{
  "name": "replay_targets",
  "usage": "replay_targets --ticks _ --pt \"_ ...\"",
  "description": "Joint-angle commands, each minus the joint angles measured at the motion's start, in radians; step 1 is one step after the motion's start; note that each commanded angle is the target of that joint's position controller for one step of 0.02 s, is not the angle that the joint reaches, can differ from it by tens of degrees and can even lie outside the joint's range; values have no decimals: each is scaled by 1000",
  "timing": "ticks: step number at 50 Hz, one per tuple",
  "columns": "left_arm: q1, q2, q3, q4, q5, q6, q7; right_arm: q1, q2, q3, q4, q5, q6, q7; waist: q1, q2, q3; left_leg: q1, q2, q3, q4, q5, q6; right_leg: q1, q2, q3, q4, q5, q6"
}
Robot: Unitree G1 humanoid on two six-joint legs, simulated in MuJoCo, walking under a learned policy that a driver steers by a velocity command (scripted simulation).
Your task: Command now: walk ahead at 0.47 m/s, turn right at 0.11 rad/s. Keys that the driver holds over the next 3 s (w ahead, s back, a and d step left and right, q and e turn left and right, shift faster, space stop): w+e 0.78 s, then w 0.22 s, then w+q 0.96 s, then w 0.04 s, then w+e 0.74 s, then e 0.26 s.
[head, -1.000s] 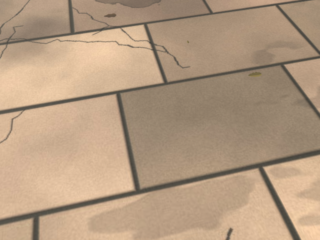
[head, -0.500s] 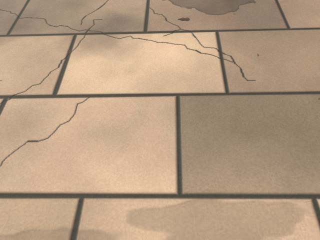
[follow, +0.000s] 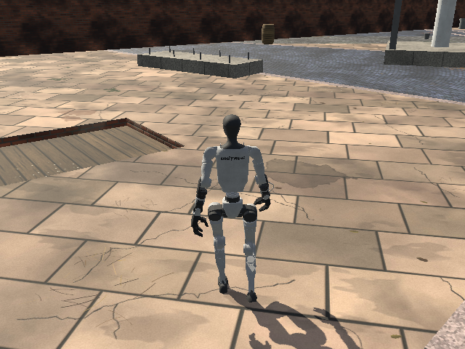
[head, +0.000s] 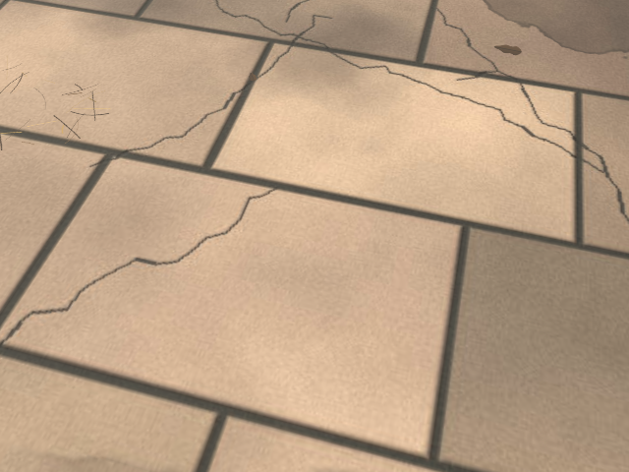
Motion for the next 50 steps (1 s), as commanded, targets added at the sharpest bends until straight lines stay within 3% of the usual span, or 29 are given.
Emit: replay_targets --ticks 1,2,3,4,6,9,12,17,20,21,22,23,24,25,26,27,28,29,30,33,39,44,47,48,49,50 --pt "-34 107 33 -77 3 -15 1 185 -120 -40 33 14 -18 -17 -87 56 -83 360 341 -349 -351 120 107 -375 -60 73 139 101 -29" --pt "-12 96 32 -59 24 4 -5 161 -80 -27 36 19 -26 -19 -61 61 -51 282 292 -272 -393 118 72 -330 -75 66 108 124 -21" --pt "8 82 34 -52 30 19 -14 171 -76 -24 42 16 -37 -20 -53 95 -51 245 295 -241 -408 155 75 -293 -69 60 102 133 -16" --pt "-1 79 38 -51 29 27 -19 202 -63 -21 58 16 -50 -17 -46 68 -29 240 281 -201 -410 266 60 -302 -68 67 100 141 -15" --pt "-49 64 41 -67 31 40 -29 222 -86 -28 73 25 -64 -22 -36 75 -10 249 273 -136 -444 263 54 -373 -73 49 79 191 -5" --pt "-173 61 45 -112 28 43 -41 274 -71 -22 92 21 -67 -29 -53 78 22 286 255 -48 -451 349 35 -490 -75 29 18 295 5" --pt "-289 42 34 -157 28 36 -51 304 -66 -16 110 22 -67 -35 -69 69 43 304 235 28 -440 449 18 -503 -57 -18 -149 392 10" --pt "-437 32 17 -226 35 34 -61 376 -100 -16 149 22 -56 -56 -100 64 49 433 273 96 -387 689 5 -438 -6 -129 -405 391 -28" --pt "-354 69 31 -214 38 39 -51 364 -145 -25 152 16 -41 -72 -47 105 -29 518 296 135 -189 1097 -12 -301 81 -177 -431 247 -92" --pt "-280 89 41 -196 39 38 -47 350 -162 -30 147 12 -31 -74 -11 114 -74 515 304 140 -62 1149 -7 -217 109 -175 -443 195 -120" --pt "-184 118 56 -169 41 32 -42 340 -175 -34 137 9 -23 -71 29 115 -132 477 310 133 104 1077 3 -95 129 -150 -488 159 -150" --pt "-47 161 80 -130 51 25 -30 312 -182 -37 120 13 -20 -62 105 66 -195 342 282 147 362 851 -10 110 108 -80 -592 163 -193" --pt "-32 271 118 -145 45 37 -13 325 -99 -25 65 29 -32 -51 72 -175 -293 -15 128 160 768 100 -66 401 -168 345 -625 158 -293" --pt "-61 327 126 -165 26 44 -19 307 -119 -27 -2 35 -43 -35 33 -165 -372 -291 -22 -59 990 -309 -85 512 -334 788 -764 236 -447" --pt "-86 276 118 -156 12 48 -9 196 -127 -26 -14 22 -55 -30 45 -8 -238 -387 64 -160 954 -206 -74 429 -302 634 -796 224 -403" --pt "-127 222 105 -147 7 44 -2 201 -120 -22 -22 31 -66 -27 -5 30 -105 -364 109 -150 834 -134 -71 260 -273 520 -824 269 -347" --pt "-163 180 93 -146 12 35 1 196 -116 -24 -20 24 -62 -28 -52 80 -47 -307 145 -153 725 -114 -76 153 -209 437 -839 350 -289" --pt "-199 163 86 -155 7 27 5 224 -106 -21 -8 3 -42 -29 -85 91 -30 -242 153 -147 681 -98 -89 76 -159 361 -853 419 -259" --pt "-200 155 80 -157 5 14 3 248 -98 -18 -5 -11 -22 -27 -102 53 -36 -183 161 -144 641 -95 -103 21 -132 317 -849 539 -253" --pt "-168 192 88 -150 4 -8 -1 202 -88 -17 -35 -13 9 -16 -103 18 -57 -188 159 -111 523 -41 -139 -8 -73 260 -863 582 -239" --pt "-35 203 92 -140 4 0 -1 -40 -91 -11 -128 -3 14 -9 -7 -47 -39 -308 132 -105 245 160 -157 106 -53 301 -852 533 -181" --pt "27 190 81 -125 18 -5 12 -143 -89 0 -169 6 -5 2 34 -67 -29 -267 93 -85 58 205 -113 214 -92 308 -811 646 -160" --pt "-24 217 82 -133 22 -13 21 -34 -124 -12 -145 8 -18 -2 -34 -83 -43 -64 56 -88 -39 129 -57 203 -118 309 -746 797 -112" --pt "-39 229 84 -133 24 -16 19 64 -147 -24 -113 10 -24 -11 -77 -76 -84 56 25 -76 -62 85 -38 203 -102 291 -645 921 -96" --pt "-51 228 82 -131 23 -19 13 204 -167 -35 -71 9 -34 -22 -147 -35 -157 230 29 -75 -122 109 -15 167 -51 243 -466 927 -78" --pt "-38 173 65 -154 18 -24 7 356 -226 -49 -55 -12 -43 -37 -198 47 -280 456 218 -279 -136 -36 32 24 2 203 -202 663 -60"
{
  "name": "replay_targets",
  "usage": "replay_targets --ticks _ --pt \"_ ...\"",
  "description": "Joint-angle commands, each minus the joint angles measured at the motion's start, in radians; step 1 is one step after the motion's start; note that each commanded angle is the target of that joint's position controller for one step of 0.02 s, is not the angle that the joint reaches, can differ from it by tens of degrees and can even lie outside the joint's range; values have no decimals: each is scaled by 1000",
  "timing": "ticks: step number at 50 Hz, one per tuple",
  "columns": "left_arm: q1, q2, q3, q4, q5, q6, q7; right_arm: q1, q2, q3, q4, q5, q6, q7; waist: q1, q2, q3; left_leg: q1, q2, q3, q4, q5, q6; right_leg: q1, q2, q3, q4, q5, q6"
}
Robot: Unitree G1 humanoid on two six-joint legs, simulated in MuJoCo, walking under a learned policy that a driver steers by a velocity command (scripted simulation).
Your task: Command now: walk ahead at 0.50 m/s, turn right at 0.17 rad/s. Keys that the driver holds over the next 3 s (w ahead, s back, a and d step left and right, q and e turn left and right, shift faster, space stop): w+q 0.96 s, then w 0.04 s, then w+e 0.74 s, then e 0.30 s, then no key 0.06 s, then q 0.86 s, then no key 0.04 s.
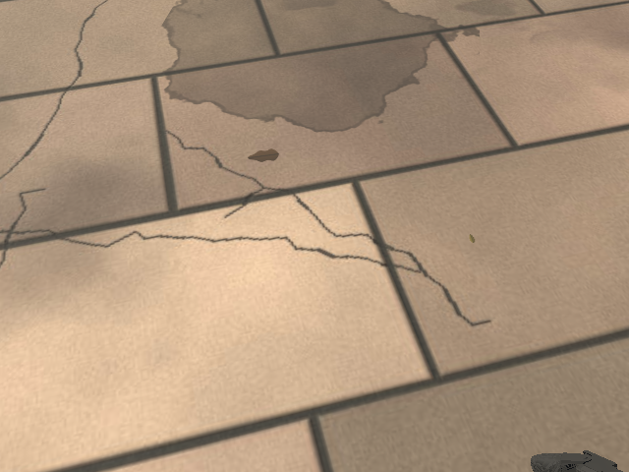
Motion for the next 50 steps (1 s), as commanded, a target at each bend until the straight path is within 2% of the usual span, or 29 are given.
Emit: replay_targets --ticks 1,2,3,4,6,7,9,14,19,22,23,24,25,26,27,28,29,30,31,32,33,35,38,41,43,46,48,49,50 --pt "126 21 0 -75 -34 -19 -8 412 -317 -97 50 -26 -12 -25 -139 274 -335 743 422 -696 -174 -228 225 -510 31 -89 742 9 22" --pt "96 97 6 -56 4 -14 -2 357 -240 -88 55 8 1 -12 -121 150 -247 652 402 -821 -249 -354 237 -627 -18 -45 835 -35 9" --pt "-5 105 9 -75 14 -13 -9 260 -165 -71 37 20 3 -6 -99 53 -98 514 355 -649 -259 -354 223 -651 -74 -59 830 62 10" --pt "-84 96 2 -96 20 -17 -16 219 -121 -60 38 18 0 0 -96 -1 -46 423 297 -523 -272 -235 203 -640 -114 -83 776 123 15" --pt "-112 74 -4 -114 35 -5 -28 232 -94 -48 67 24 -10 0 -65 47 -24 342 205 -380 -293 -21 166 -590 -161 -117 686 157 36" --pt "-105 61 -9 -114 37 1 -31 255 -103 -50 83 27 -16 2 -59 79 -35 334 193 -357 -291 87 177 -570 -162 -132 661 156 50" --pt "-130 44 -18 -126 38 8 -34 304 -114 -56 110 36 -24 1 -57 72 -40 334 177 -319 -298 184 197 -587 -171 -153 609 155 79" --pt "-354 22 -39 -204 29 12 -37 376 -132 -68 137 38 -11 -7 -103 61 14 295 136 -288 -343 115 185 -637 -184 -190 352 304 133" --pt "-497 24 -48 -257 12 2 -33 446 -149 -80 147 29 -2 -10 -152 62 -1 351 139 -316 -264 219 165 -594 -147 -189 193 381 138" --pt "-475 44 -43 -267 6 -11 -26 418 -164 -89 131 21 5 -17 -124 73 -14 347 151 -363 -191 255 135 -479 -127 -170 108 323 115" --pt "-423 57 -37 -253 5 -17 -21 395 -172 -93 122 22 6 -19 -98 75 -27 324 146 -376 -153 259 121 -391 -114 -172 67 298 104" --pt "-329 73 -28 -225 8 -25 -12 371 -176 -94 115 26 5 -16 -50 48 -61 288 111 -364 -59 280 100 -249 -100 -178 -3 304 86" --pt "-216 125 -9 -202 23 -39 2 365 -152 -89 105 36 -2 -10 -3 -22 -139 213 45 -316 125 213 73 -63 -190 -95 -43 271 51" --pt "-77 212 11 -203 47 -39 20 375 -70 -70 61 61 -8 -8 42 -169 -290 40 -38 -196 403 -90 38 178 -456 184 -92 61 -13" --pt "-91 246 26 -194 35 -17 19 435 -78 -71 34 55 1 -12 -14 -320 -307 -166 -116 -105 575 -474 34 202 -587 536 -199 -37 -101" --pt "-156 155 10 -210 28 -7 14 432 -124 -79 72 28 20 -17 -47 -156 -172 -219 -27 -122 670 -416 38 81 -559 467 -197 -108 -107" --pt "-206 78 -7 -219 19 -9 8 376 -114 -78 77 18 25 -5 -51 -65 -78 -211 3 -121 670 -332 32 -25 -499 324 -212 -41 -90" --pt "-230 50 -15 -216 20 -15 5 349 -91 -76 72 16 30 4 -68 -71 -29 -183 30 -112 637 -283 22 -104 -452 195 -242 99 -66" --pt "-224 43 -17 -204 17 -23 7 329 -91 -78 63 3 40 12 -79 -113 -13 -170 50 -102 617 -263 12 -139 -420 109 -257 191 -52" --pt "-215 44 -16 -195 14 -31 6 332 -85 -77 66 -3 51 20 -86 -121 -12 -154 54 -91 624 -236 4 -159 -391 40 -269 267 -42" --pt "-197 53 -12 -186 10 -41 3 320 -82 -76 55 -2 57 26 -89 -133 -23 -152 55 -85 628 -214 -2 -161 -395 8 -271 348 -51" --pt "-172 61 -6 -169 1 -54 -1 260 -78 -75 29 -1 65 36 -91 -112 -23 -202 64 -85 622 -161 -13 -138 -397 -62 -286 447 -60" --pt "-135 67 0 -146 1 -53 -1 163 -72 -70 -7 -2 69 48 -79 -96 -5 -274 74 -71 559 -75 -30 -106 -389 -159 -300 521 -64" --pt "-114 70 3 -127 4 -49 -4 67 -53 -56 -41 3 66 59 -63 -99 16 -248 73 -32 399 30 -29 -106 -365 -253 -300 546 -48" --pt "-94 86 8 -115 3 -47 -2 -4 -44 -46 -68 2 63 67 -45 -103 33 -206 72 5 285 65 -15 -102 -371 -295 -299 550 -40" --pt "-50 111 16 -92 4 -35 4 -72 -53 -43 -100 -2 62 73 -27 -101 51 -166 56 60 177 2 22 -35 -397 -336 -268 616 -25" --pt "-34 130 20 -78 6 -20 10 -74 -63 -46 -110 -8 63 68 -34 -108 39 -111 18 97 128 -89 58 17 -405 -374 -184 818 -11" --pt "-20 144 21 -68 6 -13 12 -48 -68 -50 -104 -13 61 61 -47 -118 14 -45 -19 114 109 -149 79 31 -408 -390 -104 989 -7" --pt "-11 157 22 -59 7 -4 14 26 -80 -58 -84 -16 56 53 -82 -122 -34 51 -59 117 80 -185 104 37 -408 -402 24 1112 -6"
Over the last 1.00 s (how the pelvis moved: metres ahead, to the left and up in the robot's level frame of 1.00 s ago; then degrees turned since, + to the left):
0.55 -0.08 0.00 -30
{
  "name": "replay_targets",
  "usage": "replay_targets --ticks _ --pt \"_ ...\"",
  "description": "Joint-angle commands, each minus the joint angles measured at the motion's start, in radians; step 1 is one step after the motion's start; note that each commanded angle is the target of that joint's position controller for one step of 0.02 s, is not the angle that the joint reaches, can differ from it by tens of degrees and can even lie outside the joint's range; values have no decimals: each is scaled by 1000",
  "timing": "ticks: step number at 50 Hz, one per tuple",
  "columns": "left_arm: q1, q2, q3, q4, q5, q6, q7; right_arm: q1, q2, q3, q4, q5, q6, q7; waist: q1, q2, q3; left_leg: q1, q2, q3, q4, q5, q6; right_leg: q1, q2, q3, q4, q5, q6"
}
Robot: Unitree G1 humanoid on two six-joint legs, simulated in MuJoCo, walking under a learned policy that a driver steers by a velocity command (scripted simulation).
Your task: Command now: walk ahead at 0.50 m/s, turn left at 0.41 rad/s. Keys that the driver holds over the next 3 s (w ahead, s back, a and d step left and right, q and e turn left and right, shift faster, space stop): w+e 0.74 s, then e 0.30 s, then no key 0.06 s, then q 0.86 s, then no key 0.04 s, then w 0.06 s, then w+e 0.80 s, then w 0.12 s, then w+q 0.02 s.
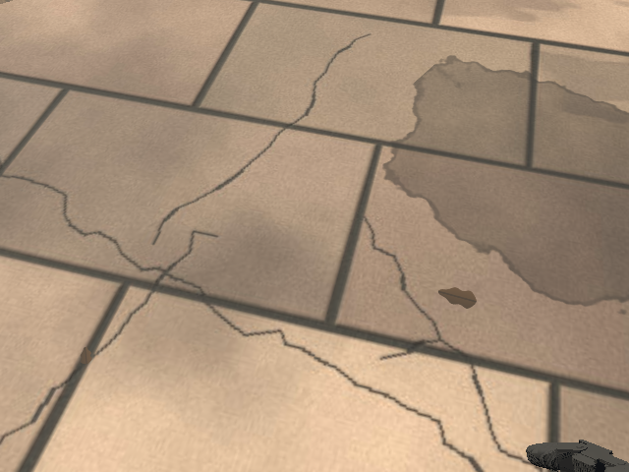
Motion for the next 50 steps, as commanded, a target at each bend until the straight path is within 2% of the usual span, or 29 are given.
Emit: replay_targets --ticks 1,2,3,4,5,6,8,9,11,14,17,20,24,27,28,29,30,31,32,33,34,35,36,37,38,39,42,46,50 --pt "28 186 34 -25 -5 13 9 208 -93 -39 7 -16 -28 -23 -147 -89 -134 350 -117 37 -129 -40 75 -72 -223 39 357 1028 -121" --pt "33 142 16 -47 -6 13 3 377 -146 -57 55 -29 -37 -41 -213 -3 -251 640 32 -156 -164 -110 115 -285 -196 38 613 709 -102" --pt "97 18 -14 -102 -20 11 -21 382 -254 -75 52 -15 -40 -56 -152 245 -356 929 376 -680 -239 -95 235 -696 -22 69 959 -170 -50" --pt "-21 138 19 -103 -12 15 -12 420 -254 -80 40 15 -31 -69 -220 66 -370 870 398 -746 -310 13 234 -749 3 252 1064 -114 -60" --pt "-91 126 19 -120 -29 9 -14 353 -219 -69 62 18 -34 -79 -186 33 -223 749 357 -542 -308 150 203 -779 -33 296 1053 -5 -75" --pt "-85 100 10 -107 -33 1 -16 315 -159 -50 75 16 -45 -79 -143 0 -125 603 307 -411 -328 297 157 -728 -54 312 970 47 -82" --pt "-11 90 12 -58 -5 28 -24 237 -91 -28 82 26 -64 -78 -70 33 -72 441 229 -258 -404 266 81 -607 -77 321 863 94 -77" --pt "15 83 15 -41 1 43 -28 235 -76 -22 87 25 -77 -77 -59 50 -67 413 220 -224 -424 298 78 -575 -65 321 857 105 -74" --pt "-4 66 19 -36 0 57 -40 255 -87 -25 110 29 -96 -77 -48 37 -42 406 203 -162 -464 309 68 -607 -55 324 831 157 -71" --pt "-104 53 22 -55 -3 62 -49 302 -91 -27 141 29 -106 -80 -69 38 10 442 189 -89 -506 293 38 -724 -58 327 765 270 -65" --pt "-190 43 19 -77 0 59 -54 331 -78 -21 164 31 -109 -84 -82 36 36 486 183 -29 -515 321 24 -786 -49 314 655 360 -62" --pt "-288 23 6 -109 5 55 -63 360 -77 -17 187 31 -109 -93 -104 39 56 521 183 33 -509 397 14 -772 -38 249 504 421 -67" --pt "-388 12 -6 -157 9 52 -74 430 -93 -16 233 27 -99 -108 -129 36 69 639 214 88 -447 588 4 -750 -7 163 361 372 -111" --pt "-326 34 3 -152 11 56 -66 412 -135 -22 243 23 -87 -121 -82 77 5 693 229 134 -272 1006 -14 -608 78 102 328 232 -172" --pt "-260 50 11 -136 12 55 -61 398 -153 -27 241 20 -79 -124 -49 90 -36 693 234 143 -159 1096 -12 -530 110 94 321 177 -199" --pt "-166 75 25 -111 14 49 -56 387 -168 -30 235 18 -71 -124 -7 91 -94 658 239 143 -1 1069 -4 -412 133 110 286 141 -229" --pt "-18 115 47 -67 24 41 -46 357 -176 -32 221 24 -67 -118 74 49 -165 531 217 156 238 877 -17 -195 125 170 185 166 -271" --pt "64 228 83 -54 32 44 -28 370 -107 -16 174 36 -76 -106 81 -110 -259 215 123 162 597 296 -55 84 -124 519 153 87 -370" --pt "9 291 95 -75 7 49 -31 350 -85 -15 108 38 -86 -91 19 -214 -309 -119 -89 -5 863 -376 -89 227 -326 1046 13 212 -514" --pt "-8 253 90 -65 -20 55 -26 245 -113 -17 93 23 -96 -85 39 -58 -207 -212 -5 -149 844 -267 -79 155 -292 914 -17 222 -479" --pt "-58 204 77 -62 -22 55 -20 232 -109 -13 79 35 -109 -81 -1 -27 -96 -203 36 -140 756 -180 -78 17 -267 795 -43 272 -432" --pt "-102 157 64 -65 -18 51 -18 247 -110 -15 93 33 -111 -82 -51 34 -27 -147 67 -132 658 -148 -82 -101 -210 702 -63 371 -377" --pt "-150 125 53 -72 -25 46 -15 253 -104 -15 100 13 -92 -82 -87 53 -7 -88 83 -130 605 -126 -92 -176 -136 614 -80 422 -322" --pt "-156 130 50 -79 -26 36 -14 302 -88 -10 101 2 -71 -77 -110 -13 -30 -29 88 -128 566 -125 -111 -223 -132 579 -88 504 -337" --pt "-146 128 48 -76 -28 23 -17 297 -91 -11 99 -2 -55 -78 -115 -11 -19 -15 86 -116 548 -136 -129 -248 -118 554 -76 678 -339" --pt "-135 147 51 -71 -29 15 -19 289 -82 -10 91 0 -44 -79 -121 -12 -20 -6 77 -103 512 -127 -146 -272 -103 516 -62 809 -338" --pt "-91 176 57 -65 -23 16 -17 212 -74 -8 59 5 -35 -80 -101 -36 -37 -19 49 -71 379 -39 -169 -267 -42 451 -8 1040 -281" --pt "-37 175 58 -67 -25 42 -6 91 -79 0 10 20 -30 -82 -41 -98 -77 -39 12 -75 215 66 -163 -183 -20 478 53 1040 -214" --pt "-10 182 61 -77 -12 65 8 24 -104 5 -15 28 -38 -90 -8 -105 -75 -40 -25 -106 80 56 -141 -90 -47 564 134 1013 -207"
Over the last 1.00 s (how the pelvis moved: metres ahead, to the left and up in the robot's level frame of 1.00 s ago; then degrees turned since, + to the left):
0.47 0.08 0.01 29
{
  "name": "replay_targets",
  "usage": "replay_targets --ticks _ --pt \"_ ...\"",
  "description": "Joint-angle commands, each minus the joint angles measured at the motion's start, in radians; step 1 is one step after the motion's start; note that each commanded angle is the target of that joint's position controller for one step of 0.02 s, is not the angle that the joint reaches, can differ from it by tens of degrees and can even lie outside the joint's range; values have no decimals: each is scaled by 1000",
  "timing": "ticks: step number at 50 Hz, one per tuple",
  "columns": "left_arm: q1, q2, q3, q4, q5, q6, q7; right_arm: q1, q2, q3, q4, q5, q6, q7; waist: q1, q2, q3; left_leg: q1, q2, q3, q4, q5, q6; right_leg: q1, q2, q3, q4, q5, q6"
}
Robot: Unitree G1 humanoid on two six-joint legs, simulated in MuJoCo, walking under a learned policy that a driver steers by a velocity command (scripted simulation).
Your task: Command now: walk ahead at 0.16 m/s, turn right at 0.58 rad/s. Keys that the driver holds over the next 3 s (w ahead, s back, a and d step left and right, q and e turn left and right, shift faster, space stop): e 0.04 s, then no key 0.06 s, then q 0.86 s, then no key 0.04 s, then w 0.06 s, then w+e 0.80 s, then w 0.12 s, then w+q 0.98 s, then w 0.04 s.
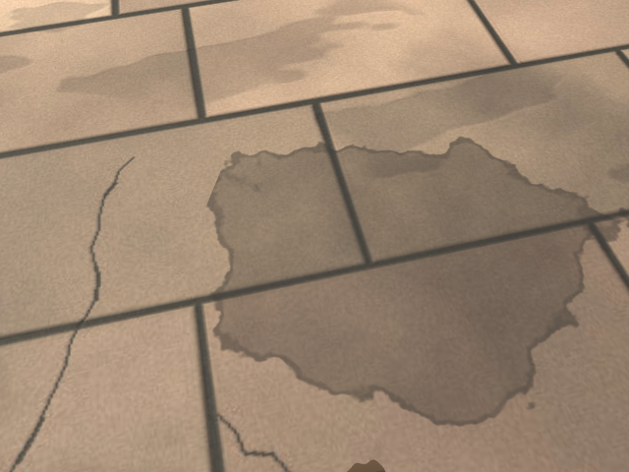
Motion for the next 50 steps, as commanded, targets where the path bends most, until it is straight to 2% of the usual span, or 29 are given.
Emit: replay_targets --ticks 1,3,4,5,6,7,8,9,10,12,16,20,23,24,25,26,27,28,29,32,37,41,43,44,45,46,47,49,50 --pt "43 155 38 -52 11 8 15 -21 -104 -19 -72 7 -21 -10 -5 -129 -100 76 -61 13 -99 -13 21 88 -250 178 95 887 -50" --pt "-28 168 41 -78 14 6 17 89 -135 -27 -40 7 -32 -19 -63 -137 -116 238 -82 6 -230 -19 58 49 -232 203 177 873 -10" --pt "-57 165 39 -84 1 -2 13 168 -141 -30 -17 -1 -45 -26 -112 -117 -136 374 -75 14 -348 111 81 10 -192 190 273 834 20" --pt "-51 122 24 -115 -15 -14 7 258 -190 -39 -12 -11 -59 -35 -138 -12 -231 590 105 -131 -356 420 133 -92 -136 145 474 571 57" --pt "121 46 13 -112 -33 -11 14 229 -254 -49 -36 -4 -46 -34 -53 222 -350 782 408 -451 -311 1003 319 -290 59 4 757 -351 90" --pt "173 114 19 -68 11 5 23 241 -201 -46 -30 23 -29 -24 -47 142 -392 706 421 -560 -328 931 386 -318 19 12 864 -390 84" --pt "114 125 22 -44 25 18 20 185 -118 -23 -38 26 -26 -19 -43 28 -280 595 341 -448 -357 742 361 -315 -11 45 886 -310 92" --pt "50 106 14 -48 27 27 14 123 -56 -1 -37 19 -23 -16 -40 -7 -201 498 260 -335 -394 568 308 -305 -37 45 811 -262 102" --pt "20 80 4 -50 21 39 8 90 -33 12 -30 10 -22 -16 -29 33 -163 443 198 -266 -436 437 262 -273 -64 43 718 -233 115" --pt "36 68 -10 -38 22 62 -2 66 -77 3 -4 2 -12 -12 -3 130 -130 361 97 -179 -466 339 218 -185 -78 -65 560 -203 137" --pt "-44 77 -19 -48 12 75 19 146 -172 -41 21 9 11 -1 -47 118 -138 408 111 -288 -488 120 245 -210 -74 -105 421 -219 134" --pt "-83 75 -26 -59 3 61 26 121 -168 -63 16 6 43 7 -52 129 -118 333 97 -358 -551 -161 228 -158 -76 -111 310 -159 106" --pt "-11 59 -30 -40 1 39 36 91 -163 -76 14 15 65 7 -14 111 -111 249 59 -368 -540 -226 171 -14 -67 -124 70 -42 63" --pt "6 85 -23 -40 9 31 43 89 -147 -75 9 22 66 6 -9 78 -101 186 18 -342 -510 -282 122 46 -105 -84 -34 -52 41" --pt "13 159 -8 -53 26 26 54 103 -103 -66 -7 31 63 7 -22 -74 -105 98 -54 -255 -349 -361 70 90 -296 112 -158 -182 -8" --pt "-106 241 15 -85 34 28 56 85 -80 -66 -23 32 56 4 -33 -307 -20 1 -223 -23 -67 -373 50 -59 -516 363 -271 -221 -112" --pt "-149 176 2 -96 37 26 54 95 -156 -85 -4 -2 56 0 -60 -161 -4 73 -127 -50 146 -370 47 -172 -538 289 -229 -38 -149" --pt "-207 109 -18 -113 28 20 53 151 -152 -93 26 -1 60 5 -113 -101 -26 132 -137 -48 252 -324 51 -206 -470 183 -188 114 -126" --pt "-242 86 -25 -125 25 15 51 201 -140 -93 47 -3 67 7 -140 -94 -36 138 -130 -36 337 -285 43 -191 -419 86 -157 237 -99" --pt "-195 90 -24 -127 22 11 50 189 -119 -86 45 -3 83 22 -103 -151 -50 64 -103 12 367 -264 14 -54 -373 -41 -90 461 -87" --pt "-80 146 0 -95 23 16 37 71 -88 -64 -20 11 91 48 -18 -191 -74 98 -72 58 106 -324 -1 109 -422 -73 -15 578 -96" --pt "-97 182 18 -94 24 19 16 65 -98 -63 -48 26 90 46 -17 -230 -92 247 -89 125 -65 -333 37 63 -441 -112 50 634 -73" --pt "-121 188 24 -94 13 21 12 102 -93 -63 -46 21 81 40 -53 -212 -103 342 -101 142 -232 -229 61 26 -433 -146 130 583 -35" --pt "-115 185 26 -88 9 22 12 131 -101 -64 -40 10 68 32 -83 -158 -114 440 -100 112 -380 -77 76 -37 -413 -186 214 475 17" --pt "-88 152 19 -99 13 23 10 175 -186 -85 -36 -6 52 22 -96 23 -147 602 47 -118 -471 49 115 -214 -351 -253 422 213 85" --pt "-143 57 -10 -180 18 31 13 213 -346 -120 -45 9 43 22 -98 265 -129 657 334 -491 -444 569 283 -495 -155 -272 585 -357 148" --pt "-196 97 -6 -175 25 45 26 298 -305 -122 -20 25 42 20 -162 117 -169 652 340 -448 -416 598 375 -487 -182 -129 735 -382 145" --pt "-177 108 -1 -145 2 45 17 147 -190 -85 -38 20 53 6 -81 48 -64 546 204 -276 -437 426 316 -488 -215 -95 738 -212 139" --pt "-168 124 5 -138 10 43 13 91 -162 -75 -51 24 55 -1 -59 68 -56 539 155 -235 -445 401 277 -477 -217 -99 703 -151 139"
Over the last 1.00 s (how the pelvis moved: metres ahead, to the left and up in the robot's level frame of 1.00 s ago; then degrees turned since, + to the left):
0.50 -0.05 0.01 -26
